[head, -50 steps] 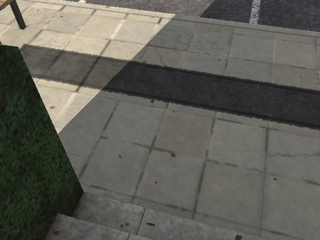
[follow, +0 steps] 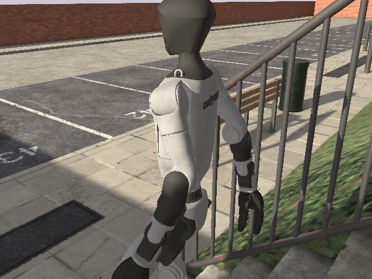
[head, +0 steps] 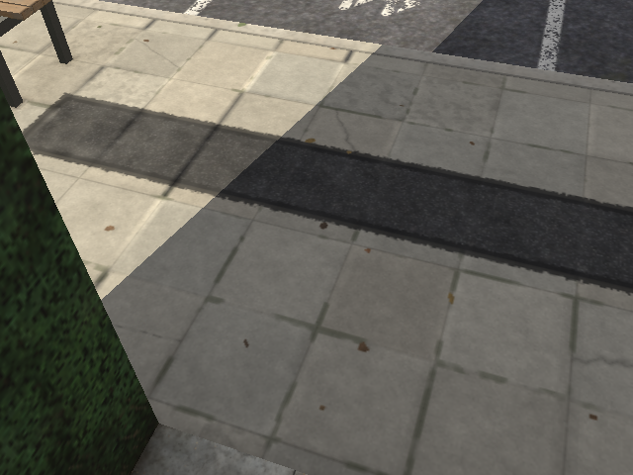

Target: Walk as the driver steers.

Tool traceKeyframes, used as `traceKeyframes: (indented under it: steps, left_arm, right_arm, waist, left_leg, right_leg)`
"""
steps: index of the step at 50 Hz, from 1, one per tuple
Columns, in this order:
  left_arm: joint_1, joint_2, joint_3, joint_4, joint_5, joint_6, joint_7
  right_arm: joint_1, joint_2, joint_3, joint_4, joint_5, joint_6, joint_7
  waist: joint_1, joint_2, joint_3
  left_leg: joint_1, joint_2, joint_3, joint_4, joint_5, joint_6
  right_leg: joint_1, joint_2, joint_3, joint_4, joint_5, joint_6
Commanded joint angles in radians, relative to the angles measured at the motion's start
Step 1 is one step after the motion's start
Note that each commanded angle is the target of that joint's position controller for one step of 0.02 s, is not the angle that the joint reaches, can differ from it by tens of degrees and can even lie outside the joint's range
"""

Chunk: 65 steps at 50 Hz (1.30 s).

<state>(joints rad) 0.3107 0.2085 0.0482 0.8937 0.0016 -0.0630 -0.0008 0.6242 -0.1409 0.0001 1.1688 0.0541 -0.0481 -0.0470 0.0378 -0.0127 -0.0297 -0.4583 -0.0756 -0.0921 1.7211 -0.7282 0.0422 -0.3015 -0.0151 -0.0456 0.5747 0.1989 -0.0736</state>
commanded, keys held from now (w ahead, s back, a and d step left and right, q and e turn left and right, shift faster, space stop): w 1.00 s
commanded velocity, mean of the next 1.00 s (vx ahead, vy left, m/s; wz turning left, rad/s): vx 0.49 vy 0.00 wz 0.00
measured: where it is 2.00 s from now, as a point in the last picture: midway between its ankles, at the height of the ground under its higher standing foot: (338, 387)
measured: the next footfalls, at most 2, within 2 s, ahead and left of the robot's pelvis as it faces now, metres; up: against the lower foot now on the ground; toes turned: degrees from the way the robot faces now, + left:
left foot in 0.40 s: +0.33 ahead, +0.13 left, -0.19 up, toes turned -1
right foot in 0.94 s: +0.53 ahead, -0.11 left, -0.39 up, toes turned -2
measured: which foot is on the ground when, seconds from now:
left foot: up 0.00-0.38, down 0.40-0.94, up 0.96-1.00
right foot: down 0.00-0.40, up 0.42-0.92, down 0.94-1.00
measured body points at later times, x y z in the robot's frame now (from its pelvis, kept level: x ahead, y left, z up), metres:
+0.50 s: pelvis +0.25 +0.05 -0.25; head +0.25 +0.07 +0.20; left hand +0.25 +0.29 -0.41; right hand +0.26 -0.18 -0.39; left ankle +0.29 +0.13 -0.97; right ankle +0.15 -0.13 -0.71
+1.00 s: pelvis +0.51 +0.00 -0.42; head +0.51 +0.00 +0.03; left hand +0.58 +0.24 -0.56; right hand +0.47 -0.24 -0.57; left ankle +0.37 +0.15 -0.86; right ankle +0.49 -0.11 -1.16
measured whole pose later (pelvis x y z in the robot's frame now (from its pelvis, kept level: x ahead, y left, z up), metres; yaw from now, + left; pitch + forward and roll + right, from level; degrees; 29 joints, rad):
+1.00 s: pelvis +0.51 +0.00 -0.42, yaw +0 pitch +2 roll +2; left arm 0.28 0.19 0.06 0.87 0.00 -0.07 -0.04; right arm 0.44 -0.16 -0.04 1.04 0.04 -0.07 -0.03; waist 0.01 -0.04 -0.05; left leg -0.57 -0.11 -0.09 1.98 -0.74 0.08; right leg -0.29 -0.03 -0.03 0.58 -0.22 -0.05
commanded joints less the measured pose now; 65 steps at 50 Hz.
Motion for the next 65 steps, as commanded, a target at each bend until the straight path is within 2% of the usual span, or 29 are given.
traceKeyframes:
  steps: [1, 4, 5, 6, 8, 10, 13, 18, 19, 20, 21, 22, 24, 26, 30, 34, 40, 43, 45, 46, 47, 48, 49, 51, 53, 55, 57, 60, 65]
  left_arm:
    - [0.545, 0.0, -0.041, 0.187, 0.012, -0.006, -0.013]
    - [0.363, -0.054, -0.063, 0.191, 0.024, -0.011, -0.046]
    - [0.32, 0.122, -0.019, 0.2, 0.048, -0.024, -0.025]
    - [0.148, 0.087, -0.041, 0.149, 0.056, -0.026, 0.021]
    - [0.188, 0.116, -0.033, 0.189, 0.05, -0.031, 0.044]
    - [0.326, -0.021, -0.066, 0.202, -0.028, -0.038, 0.077]
    - [0.33, -0.002, -0.062, 0.209, -0.029, -0.015, 0.095]
    - [0.164, 0.05, -0.014, 0.189, -0.022, -0.002, 0.036]
    - [0.154, 0.031, -0.004, 0.198, -0.027, -0.005, 0.024]
    - [0.1, 0.032, 0.004, 0.187, -0.042, -0.013, 0.031]
    - [0.247, -0.117, -0.009, 0.19, -0.03, -0.018, 0.025]
    - [0.347, -0.08, -0.003, 0.154, -0.044, -0.025, 0.021]
    - [0.255, -0.045, 0.005, 0.095, -0.054, 0.008, 0.039]
    - [0.115, -0.023, 0.0, 0.011, -0.061, 0.044, 0.045]
    - [0.097, -0.018, 0.009, -0.029, -0.015, 0.078, 0.042]
    - [-0.086, 0.032, 0.023, -0.122, -0.004, 0.06, 0.009]
    - [-0.156, 0.017, 0.011, -0.14, 0.016, 0.058, -0.044]
    - [-0.288, 0.025, 0.004, -0.184, -0.015, 0.031, -0.061]
    - [-0.105, 0.048, 0.025, -0.128, -0.04, 0.024, -0.062]
    - [0.216, 0.109, 0.064, 0.005, -0.024, 0.027, -0.059]
    - [0.5, 0.082, 0.069, 0.084, -0.003, 0.033, -0.042]
    - [0.633, 0.019, 0.044, 0.171, -0.019, 0.031, -0.036]
    - [0.495, -0.001, -0.004, 0.138, 0.005, 0.002, -0.034]
    - [0.443, -0.012, -0.007, 0.145, 0.002, -0.01, -0.058]
    - [0.258, 0.081, 0.004, 0.129, 0.02, -0.012, -0.045]
    - [0.077, 0.011, -0.039, 0.056, 0.035, -0.026, 0.011]
    - [0.114, 0.134, -0.006, 0.094, 0.022, -0.032, 0.04]
    - [0.233, 0.009, -0.037, 0.11, -0.036, -0.053, 0.082]
    - [0.292, 0.03, -0.012, 0.123, -0.037, -0.021, 0.062]
  right_arm:
    - [-0.107, 0.057, 0.003, -0.195, 0.023, -0.053, 0.02]
    - [-0.129, -0.026, -0.016, -0.182, -0.02, -0.032, 0.017]
    - [-0.171, 0.019, 0.009, -0.22, -0.014, -0.036, 0.023]
    - [-0.283, -0.04, 0.007, -0.289, -0.005, -0.022, 0.023]
    - [-0.296, -0.031, -0.011, -0.263, -0.049, 0.017, 0.02]
    - [-0.493, -0.106, -0.024, -0.339, -0.046, 0.001, 0.039]
    - [-0.648, -0.026, -0.001, -0.418, -0.074, -0.016, 0.101]
    - [-0.167, -0.174, -0.078, -0.291, -0.023, 0.031, 0.086]
    - [0.005, -0.215, -0.104, -0.227, -0.035, 0.023, 0.083]
    - [0.141, -0.159, -0.088, -0.189, -0.052, 0.013, 0.083]
    - [0.134, -0.113, -0.049, -0.139, -0.079, -0.003, 0.092]
    - [0.075, -0.087, -0.031, -0.156, -0.075, -0.004, 0.093]
    - [-0.026, -0.076, -0.023, -0.154, -0.05, -0.005, 0.129]
    - [-0.198, -0.136, -0.038, -0.17, -0.098, -0.016, 0.094]
    - [-0.18, -0.171, -0.023, -0.143, -0.112, -0.027, 0.019]
    - [-0.051, -0.078, -0.005, -0.101, -0.033, -0.043, -0.026]
    - [-0.026, -0.108, -0.013, -0.143, -0.042, -0.018, -0.011]
    - [0.016, -0.088, -0.024, -0.146, -0.025, 0.005, -0.03]
    - [-0.105, -0.138, -0.045, -0.157, -0.034, 0.021, -0.028]
    - [-0.214, -0.146, -0.06, -0.13, -0.036, -0.001, -0.003]
    - [-0.312, -0.12, -0.056, -0.155, -0.02, -0.022, 0.009]
    - [-0.339, -0.05, -0.053, -0.17, -0.033, -0.036, 0.018]
    - [-0.176, -0.012, -0.044, -0.238, 0.005, -0.062, 0.029]
    - [-0.228, -0.017, -0.031, -0.27, -0.002, -0.062, 0.044]
    - [-0.316, -0.001, -0.021, -0.312, 0.008, -0.042, 0.037]
    - [-0.48, -0.097, -0.038, -0.371, -0.011, -0.025, 0.035]
    - [-0.421, -0.028, -0.036, -0.322, -0.07, -0.012, 0.048]
    - [-0.697, -0.105, -0.048, -0.423, -0.066, -0.037, 0.087]
    - [-0.774, -0.077, -0.043, -0.494, -0.023, -0.024, 0.117]
  waist:
    - [0.029, -0.421, 0.12]
    - [-0.096, 0.151, 0.062]
    - [-0.127, -0.096, 0.097]
    - [-0.181, -0.03, 0.235]
    - [-0.169, 0.03, 0.136]
    - [-0.046, 0.055, 0.249]
    - [0.034, -0.017, 0.203]
    - [-0.167, -0.082, 0.091]
    - [-0.253, 0.002, 0.032]
    - [-0.355, 0.2, 0.092]
    - [-0.193, 0.369, 0.057]
    - [-0.099, 0.395, -0.009]
    - [-0.038, 0.062, -0.015]
    - [0.026, 0.051, 0.061]
    - [0.062, 0.068, 0.071]
    - [-0.017, 0.093, 0.103]
    - [-0.082, 0.066, 0.106]
    - [-0.175, 0.05, 0.178]
    - [-0.077, 0.138, 0.139]
    - [0.088, 0.147, 0.004]
    - [0.261, -0.032, 0.003]
    - [0.3, -0.279, 0.081]
    - [0.068, -0.477, 0.054]
    - [0.028, -0.054, -0.042]
    - [-0.084, -0.017, 0.005]
    - [-0.139, 0.135, 0.161]
    - [-0.132, -0.017, 0.053]
    - [-0.006, 0.009, 0.159]
    - [0.09, -0.07, 0.19]
  left_leg:
    - [-0.798, -0.077, -0.122, 0.51, 0.026, 0.109]
    - [-0.746, 0.061, -0.054, 0.202, 0.434, 0.118]
    - [-0.748, 0.121, -0.15, -0.013, 0.459, 0.082]
    - [-0.658, 0.187, -0.15, -0.387, 0.592, -0.005]
    - [-0.262, 0.148, -0.023, -0.322, 0.829, -0.043]
    - [-0.681, 0.174, -0.059, -0.629, 0.975, -0.017]
    - [-0.058, 0.12, 0.046, -1.119, 1.416, -0.006]
    - [0.232, 0.171, 0.026, -1.171, 1.081, 0.013]
    - [0.438, 0.152, 0.113, -1.28, 1.144, 0.018]
    - [0.495, 0.223, 0.091, -1.541, 1.194, 0.103]
    - [0.774, 0.302, 0.024, -0.989, 1.651, 0.119]
    - [0.72, 0.356, -0.108, -0.965, 1.807, 0.165]
    - [0.467, 0.394, -0.237, -1.129, 1.127, 0.221]
    - [0.079, 0.465, -0.447, -1.309, 0.544, 0.25]
    - [-0.116, 0.342, -0.339, -1.253, 0.717, 0.228]
    - [0.062, 0.254, -0.242, -1.099, 0.453, 0.173]
    - [-0.027, 0.201, -0.155, -0.898, 0.325, 0.181]
    - [0.181, 0.191, -0.19, -0.784, 0.435, 0.176]
    - [0.129, 0.201, -0.198, -0.623, 0.633, 0.168]
    - [-0.095, 0.206, -0.187, -0.37, 0.748, 0.149]
    - [-0.214, 0.07, -0.041, 0.036, 0.857, 0.08]
    - [-0.569, -0.139, 0.01, 0.553, 0.043, 0.034]
    - [-0.803, -0.095, -0.098, 0.587, -0.049, 0.059]
    - [-0.889, 0.014, -0.098, 0.344, 0.127, 0.07]
    - [-0.842, 0.127, -0.129, 0.061, 0.342, 0.037]
    - [-0.605, 0.188, -0.094, -0.438, 0.64, -0.032]
    - [-0.215, 0.163, -0.001, -0.469, 0.917, -0.06]
    - [-0.38, 0.162, -0.014, -1.046, 1.31, -0.015]
    - [-0.15, 0.137, -0.005, -1.286, 1.227, -0.02]
  right_leg:
    - [0.578, -0.271, 0.282, 0.097, 0.959, -0.106]
    - [0.214, -0.209, 0.337, -0.01, 0.164, -0.113]
    - [0.11, -0.379, 0.555, -0.013, 0.227, -0.209]
    - [-0.119, -0.388, 0.53, -0.11, 0.146, -0.189]
    - [-0.332, -0.258, 0.479, -0.039, 0.045, -0.185]
    - [0.02, -0.176, 0.411, 0.084, -0.241, -0.129]
    - [-0.296, -0.058, 0.22, 0.078, -0.568, -0.083]
    - [-0.095, -0.064, 0.241, 0.628, -0.236, -0.061]
    - [-0.11, -0.023, 0.192, 0.898, 0.006, -0.026]
    - [-0.201, 0.137, 0.131, 1.44, -0.466, 0.019]
    - [-0.659, 0.204, 0.232, 1.648, -1.136, 0.004]
    - [-0.7, 0.163, 0.3, 1.533, -1.055, -0.007]
    - [-0.706, 0.079, 0.195, 1.421, -0.803, -0.02]
    - [-0.645, -0.035, 0.259, 1.038, -0.46, -0.011]
    - [-0.468, -0.074, 0.177, 0.841, -0.238, 0.114]
    - [-0.57, -0.1, 0.253, 0.375, 0.227, 0.08]
    - [-0.321, -0.033, 0.151, 0.268, 0.293, 0.076]
    - [-0.472, -0.029, 0.103, 0.038, 0.022, 0.09]
    - [-0.241, -0.037, 0.062, -0.031, -0.096, 0.065]
    - [0.215, -0.049, 0.043, 0.111, 0.111, 0.016]
    - [0.426, -0.056, -0.045, -0.203, 0.16, -0.039]
    - [0.595, -0.155, 0.085, -0.181, 0.319, -0.107]
    - [0.677, -0.246, 0.26, 0.12, 0.94, -0.125]
    - [0.608, -0.306, 0.357, 0.064, 0.359, -0.194]
    - [0.288, -0.4, 0.565, -0.027, -0.092, -0.246]
    - [-0.123, -0.303, 0.446, -0.164, -0.145, -0.183]
    - [-0.269, -0.237, 0.362, -0.136, -0.007, -0.18]
    - [-0.029, -0.109, 0.24, -0.02, -0.429, -0.108]
    - [0.056, -0.102, 0.24, 0.136, -0.5, -0.084]
Over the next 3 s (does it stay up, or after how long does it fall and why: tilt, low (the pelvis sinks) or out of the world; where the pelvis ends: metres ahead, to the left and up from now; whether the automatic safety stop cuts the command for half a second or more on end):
stays up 1.54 -0.28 -0.64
